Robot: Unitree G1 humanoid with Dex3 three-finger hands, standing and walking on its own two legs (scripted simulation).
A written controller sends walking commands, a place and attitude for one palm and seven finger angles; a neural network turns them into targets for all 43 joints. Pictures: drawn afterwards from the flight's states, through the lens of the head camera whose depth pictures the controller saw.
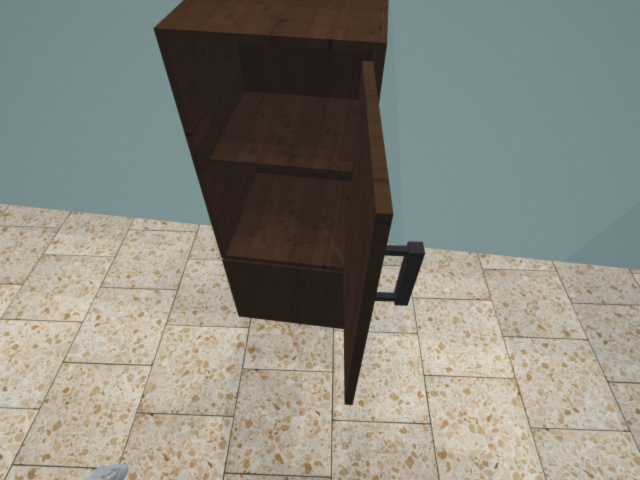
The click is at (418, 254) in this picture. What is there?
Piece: cupboard door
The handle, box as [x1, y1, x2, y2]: [375, 241, 424, 305]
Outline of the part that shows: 422,242 408,241 406,246 386,246 385,255 403,255 404,257 394,292 377,292 375,300 391,300 394,302 394,304 407,305 424,254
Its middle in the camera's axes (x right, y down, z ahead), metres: +0.10 +0.05 +0.56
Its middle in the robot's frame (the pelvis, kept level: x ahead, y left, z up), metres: +0.39 -0.08 +0.02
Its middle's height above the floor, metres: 0.79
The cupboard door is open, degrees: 96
